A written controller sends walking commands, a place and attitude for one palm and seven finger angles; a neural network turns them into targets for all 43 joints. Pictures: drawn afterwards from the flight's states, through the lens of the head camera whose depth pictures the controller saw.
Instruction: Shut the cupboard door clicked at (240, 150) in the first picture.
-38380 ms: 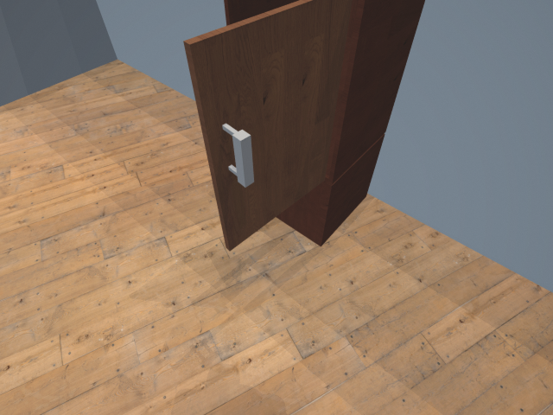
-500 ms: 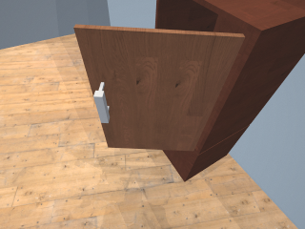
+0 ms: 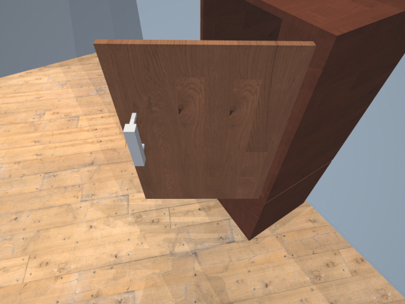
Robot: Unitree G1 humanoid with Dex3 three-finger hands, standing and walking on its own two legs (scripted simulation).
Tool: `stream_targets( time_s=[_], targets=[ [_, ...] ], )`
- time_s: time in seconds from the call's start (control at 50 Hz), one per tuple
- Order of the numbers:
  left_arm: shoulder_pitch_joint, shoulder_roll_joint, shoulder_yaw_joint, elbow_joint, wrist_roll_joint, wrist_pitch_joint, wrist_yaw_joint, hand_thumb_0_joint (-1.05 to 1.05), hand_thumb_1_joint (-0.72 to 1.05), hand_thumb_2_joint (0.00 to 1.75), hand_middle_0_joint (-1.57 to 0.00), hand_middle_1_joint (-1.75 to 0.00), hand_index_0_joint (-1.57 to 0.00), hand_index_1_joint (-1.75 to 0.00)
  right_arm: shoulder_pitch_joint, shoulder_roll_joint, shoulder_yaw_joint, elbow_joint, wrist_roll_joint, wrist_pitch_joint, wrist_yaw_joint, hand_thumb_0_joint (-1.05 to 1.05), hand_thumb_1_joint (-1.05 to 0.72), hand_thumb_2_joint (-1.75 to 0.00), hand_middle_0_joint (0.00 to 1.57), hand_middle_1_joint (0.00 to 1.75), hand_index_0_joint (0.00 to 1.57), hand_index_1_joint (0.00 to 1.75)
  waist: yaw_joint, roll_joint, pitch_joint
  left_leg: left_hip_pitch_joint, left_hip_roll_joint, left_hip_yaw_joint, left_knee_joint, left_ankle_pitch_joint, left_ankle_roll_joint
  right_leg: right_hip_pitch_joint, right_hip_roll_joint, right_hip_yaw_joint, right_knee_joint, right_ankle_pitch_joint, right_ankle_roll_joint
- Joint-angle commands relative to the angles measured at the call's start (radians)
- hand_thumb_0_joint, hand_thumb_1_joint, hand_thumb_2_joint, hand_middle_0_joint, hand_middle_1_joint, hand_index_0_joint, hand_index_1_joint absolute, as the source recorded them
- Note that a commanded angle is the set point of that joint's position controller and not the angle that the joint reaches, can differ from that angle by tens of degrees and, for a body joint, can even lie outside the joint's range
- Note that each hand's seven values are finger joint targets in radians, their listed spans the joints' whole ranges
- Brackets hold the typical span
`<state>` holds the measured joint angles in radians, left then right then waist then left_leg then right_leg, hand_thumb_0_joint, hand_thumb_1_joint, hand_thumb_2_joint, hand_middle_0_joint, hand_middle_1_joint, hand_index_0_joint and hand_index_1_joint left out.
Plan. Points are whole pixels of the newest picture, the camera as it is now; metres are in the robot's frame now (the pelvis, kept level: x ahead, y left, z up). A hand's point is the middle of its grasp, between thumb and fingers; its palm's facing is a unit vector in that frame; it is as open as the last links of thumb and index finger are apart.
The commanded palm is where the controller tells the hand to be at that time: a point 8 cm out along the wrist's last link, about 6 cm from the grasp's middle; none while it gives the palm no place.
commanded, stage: look again from close up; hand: left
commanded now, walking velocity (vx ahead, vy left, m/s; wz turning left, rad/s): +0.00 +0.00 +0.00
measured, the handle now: (137, 139) +0.48 +0.20 +0.02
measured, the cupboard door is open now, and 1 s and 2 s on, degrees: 58 58 58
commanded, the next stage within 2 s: raise the hand and make a fist in 0.36 s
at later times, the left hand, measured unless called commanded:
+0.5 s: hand out of the picture +0.02 +0.16 -0.17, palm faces +0.05 -0.98 -0.21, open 7.4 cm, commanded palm +0.09 +0.21 -0.07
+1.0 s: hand out of the picture +0.10 +0.16 -0.05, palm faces +0.15 -0.99 -0.04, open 5.6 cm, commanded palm +0.10 +0.21 -0.04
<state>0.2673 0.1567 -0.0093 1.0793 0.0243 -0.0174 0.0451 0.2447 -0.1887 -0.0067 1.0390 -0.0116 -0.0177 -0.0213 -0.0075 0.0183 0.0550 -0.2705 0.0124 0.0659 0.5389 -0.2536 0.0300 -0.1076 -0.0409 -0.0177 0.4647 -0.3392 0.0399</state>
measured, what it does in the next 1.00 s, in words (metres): lowers itself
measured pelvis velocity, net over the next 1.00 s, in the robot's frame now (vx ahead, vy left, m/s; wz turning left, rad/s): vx -0.06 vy -0.04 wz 0.04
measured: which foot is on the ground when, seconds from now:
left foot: down 0.00-1.00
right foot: down 0.00-1.00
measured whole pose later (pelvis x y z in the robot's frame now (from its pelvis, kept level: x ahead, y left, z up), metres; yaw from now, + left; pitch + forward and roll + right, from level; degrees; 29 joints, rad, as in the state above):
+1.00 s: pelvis -0.06 -0.04 -0.11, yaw +2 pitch +12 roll -3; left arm 0.52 0.21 0.15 -0.04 -0.28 -0.54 -0.26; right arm 0.16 -0.24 -0.04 0.55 0.02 -0.29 -0.06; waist 0.08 0.01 -0.13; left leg -1.02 0.07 -0.07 1.25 -0.45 -0.03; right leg -0.83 0.01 -0.12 1.25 -0.63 -0.04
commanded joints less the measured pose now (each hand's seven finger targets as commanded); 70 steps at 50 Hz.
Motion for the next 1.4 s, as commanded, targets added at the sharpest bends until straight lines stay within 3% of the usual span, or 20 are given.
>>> stream_targets(
  time_s=[0.0,0.18,0.42,0.44,0.46,0.48,0.5,0.52,0.54,0.58,0.6,0.66,0.7,0.76,0.88,0.96,1.02,1.14,1.24,1.38],
  targets=[
    [0.071,0.114,0.019,-0.053,-0.006,-0.015,0.006,0.00,0.90,0.90,-0.20,-0.30,-0.20,-0.30,0.039,-0.103,-0.016,-0.067,-0.005,-0.014,0.000,0.00,-0.90,-0.90,0.20,0.30,0.20,0.30,0.005,-0.015,-0.058,0.071,0.099,-0.114,-0.059,0.274,0.020,-0.091,-0.037,0.035,-0.015,0.150,-0.073],
    [0.056,0.144,0.014,-0.065,-0.010,-0.002,-0.003,0.00,0.90,0.90,-0.20,-0.30,-0.20,-0.30,0.031,-0.109,-0.014,-0.050,-0.003,-0.001,0.009,0.00,-0.90,-0.90,0.20,0.30,0.20,0.30,0.005,-0.069,0.045,0.030,0.075,-0.091,-0.137,0.015,0.006,-0.182,-0.045,0.072,-0.063,-0.009,-0.072],
    [0.065,0.165,0.015,-0.051,-0.011,-0.008,-0.005,0.00,0.90,0.90,-0.20,-0.30,-0.20,-0.30,0.013,-0.109,-0.011,-0.005,0.001,-0.009,0.003,0.00,-0.90,-0.90,0.20,0.30,0.20,0.30,0.013,-0.032,-0.005,0.089,0.084,-0.064,-0.118,0.156,-0.002,-0.140,-0.057,0.088,-0.078,0.173,-0.067],
    [0.119,0.132,0.016,-0.032,0.004,-0.019,0.030,0.00,0.90,0.90,-0.20,-0.30,-0.20,-0.30,-0.026,-0.118,-0.011,-0.061,0.007,-0.009,0.008,0.00,-0.90,-0.90,0.20,0.30,0.20,0.30,0.022,-0.072,0.045,0.021,0.107,-0.062,0.057,0.207,-0.024,-0.163,-0.098,0.141,-0.110,0.411,-0.055],
    [-0.738,0.760,0.470,-1.673,-0.123,-0.312,0.041,0.00,0.90,0.90,-0.20,-0.30,-0.20,-0.30,0.048,-0.305,-0.059,-0.314,0.021,-0.207,-0.081,0.00,-0.90,-0.90,0.20,0.30,0.20,0.30,-0.115,0.035,-0.362,0.381,0.043,-0.063,0.061,0.334,0.005,-0.183,0.002,-0.007,0.095,0.472,-0.061],
    [0.015,0.227,0.074,-1.300,-0.143,-0.224,0.028,0.00,0.90,0.90,-0.22,-0.32,-0.22,-0.32,-0.024,-0.170,0.001,-0.334,0.061,-0.283,-0.101,0.00,-0.90,-0.90,0.20,0.30,0.20,0.30,0.004,0.368,-0.507,0.418,0.034,-0.047,-0.005,0.485,0.007,-0.226,0.045,-0.054,0.183,0.269,-0.062],
    [-0.006,0.234,0.120,-1.317,-0.188,-0.176,0.074,0.00,0.90,0.90,-0.24,-0.34,-0.24,-0.34,-0.043,-0.166,-0.002,-0.298,0.063,-0.312,-0.097,0.00,-0.90,-0.90,0.20,0.30,0.20,0.30,0.024,0.290,-0.473,0.349,0.056,-0.064,-0.022,0.550,-0.038,-0.181,0.054,-0.072,0.112,0.195,-0.068],
    [0.251,-0.045,-0.023,-1.027,-0.182,-0.056,0.059,0.00,0.90,0.90,-0.25,-0.36,-0.25,-0.36,-0.051,-0.132,-0.011,-0.256,0.066,-0.316,-0.067,0.00,-0.90,-0.90,0.20,0.30,0.20,0.30,-0.014,0.187,-0.296,0.209,0.053,-0.070,-0.041,0.404,-0.025,-0.269,0.041,-0.079,0.101,0.160,-0.048],
    [0.012,0.056,0.041,-1.217,-0.195,-0.094,0.060,0.00,0.90,0.90,-0.27,-0.38,-0.27,-0.38,-0.025,-0.176,-0.038,-0.330,0.065,-0.323,-0.048,0.00,-0.90,-0.90,0.20,0.30,0.20,0.30,-0.044,0.140,-0.153,0.085,0.034,-0.094,-0.024,0.201,-0.028,-0.295,0.036,-0.073,0.085,0.161,-0.049],
    [0.083,0.095,0.129,-1.045,-0.183,-0.200,0.024,0.00,0.90,0.90,-0.31,-0.42,-0.31,-0.42,-0.068,-0.170,-0.051,-0.374,0.039,-0.333,-0.043,0.00,-0.90,-0.90,0.20,0.30,0.20,0.30,-0.055,-0.063,0.019,-0.110,-0.006,-0.090,0.056,0.031,-0.020,-0.458,0.045,-0.090,0.097,0.044,-0.043],
    [0.226,0.083,0.176,-0.906,-0.194,-0.255,-0.014,0.00,0.90,0.90,-0.33,-0.44,-0.33,-0.44,-0.084,-0.163,-0.065,-0.398,0.042,-0.328,-0.032,0.00,-0.90,-0.90,0.20,0.30,0.20,0.30,-0.010,-0.148,0.054,-0.198,-0.014,-0.088,0.101,0.002,-0.028,-0.503,0.046,-0.087,0.124,-0.007,-0.047],
    [0.379,0.027,0.206,-0.811,-0.269,-0.506,-0.202,0.00,0.90,0.90,-0.38,-0.50,-0.38,-0.50,-0.127,-0.153,-0.083,-0.456,0.010,-0.324,0.009,0.00,-0.90,-0.90,0.20,0.30,0.20,0.30,0.071,-0.330,-0.093,-0.397,-0.023,-0.077,0.289,-0.023,-0.047,-0.596,0.039,-0.056,0.315,-0.007,-0.047],
    [0.394,0.086,0.259,-0.789,-0.306,-0.622,-0.355,0.00,0.90,0.90,-0.42,-0.54,-0.42,-0.54,-0.128,-0.159,-0.097,-0.503,0.025,-0.315,0.028,0.00,-0.90,-0.90,0.20,0.30,0.20,0.30,0.095,-0.236,-0.184,-0.465,-0.030,-0.063,0.377,-0.007,-0.055,-0.571,0.017,0.007,0.408,0.094,-0.053],
    [0.282,0.155,0.269,-0.948,-0.338,-0.584,-0.442,0.00,0.90,0.90,-0.47,-0.60,-0.47,-0.60,-0.160,-0.174,-0.094,-0.616,0.037,-0.300,0.024,0.00,-0.90,-0.90,0.20,0.30,0.20,0.30,0.101,0.011,-0.324,-0.489,-0.052,-0.016,0.470,-0.061,-0.033,-0.596,0.000,0.094,0.428,-0.029,-0.053],
    [-0.058,0.219,0.245,-1.514,-0.339,-0.642,-0.320,0.00,0.90,0.90,-0.58,-0.72,-0.58,-0.72,-0.099,-0.154,-0.076,-0.648,0.028,-0.317,-0.027,0.00,-0.90,-0.90,0.20,0.30,0.20,0.30,0.008,0.133,-0.421,-0.434,0.002,-0.083,0.552,-0.116,0.006,-0.752,0.045,0.096,0.457,-0.200,-0.065],
    [-0.036,0.154,0.132,-1.502,-0.313,-0.653,-0.308,0.00,0.90,0.90,-0.66,-0.80,-0.66,-0.80,-0.069,-0.162,-0.063,-0.599,0.028,-0.328,-0.055,0.00,-0.90,-0.90,0.20,0.30,0.20,0.30,-0.042,0.083,-0.342,-0.490,0.022,-0.117,0.578,-0.145,0.013,-0.832,0.076,0.047,0.508,-0.184,-0.069],
    [0.058,0.148,0.115,-1.344,-0.307,-0.510,-0.349,0.00,0.90,0.90,-0.71,-0.86,-0.71,-0.86,-0.069,-0.163,-0.052,-0.608,0.045,-0.309,-0.065,0.00,-0.90,-0.90,0.20,0.30,0.20,0.30,-0.038,0.041,-0.297,-0.536,0.018,-0.120,0.548,-0.193,0.010,-0.804,0.073,0.044,0.463,-0.237,-0.058],
    [0.240,0.213,0.274,-1.342,-0.337,-0.195,-0.305,0.00,0.90,0.90,-0.82,-0.98,-0.82,-0.98,-0.111,-0.136,-0.055,-0.695,0.064,-0.231,-0.065,0.00,-0.90,-0.90,0.20,0.30,0.20,0.30,0.083,-0.042,-0.415,-0.460,-0.002,-0.103,0.438,-0.111,0.001,-0.595,0.049,0.041,0.402,-0.197,-0.042],
    [0.166,0.189,0.290,-1.459,-0.320,-0.365,-0.150,0.00,0.90,0.90,-0.92,-1.08,-0.92,-1.08,-0.082,-0.111,-0.045,-0.666,0.036,-0.240,-0.055,0.00,-0.90,-0.90,0.20,0.30,0.20,0.30,0.061,-0.012,-0.370,-0.422,0.010,-0.114,0.431,-0.026,-0.007,-0.644,0.071,-0.036,0.483,-0.027,-0.057],
    [0.145,0.133,0.113,-1.367,-0.292,-0.494,-0.263,0.00,0.90,0.90,-1.04,-1.22,-1.04,-1.22,-0.042,-0.170,-0.046,-0.642,0.036,-0.282,-0.047,0.00,-0.90,-0.90,0.20,0.30,0.20,0.30,-0.012,0.019,-0.320,-0.449,0.015,-0.135,0.425,-0.197,-0.004,-0.750,0.067,-0.023,0.468,-0.189,-0.061]
  ],
)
